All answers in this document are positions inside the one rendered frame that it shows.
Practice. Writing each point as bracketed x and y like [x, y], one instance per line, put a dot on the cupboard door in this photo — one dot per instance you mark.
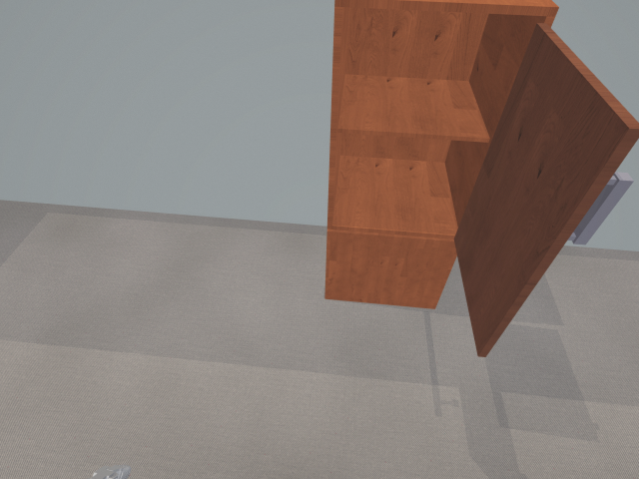
[561, 137]

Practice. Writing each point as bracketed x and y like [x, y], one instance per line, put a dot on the handle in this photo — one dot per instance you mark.
[602, 207]

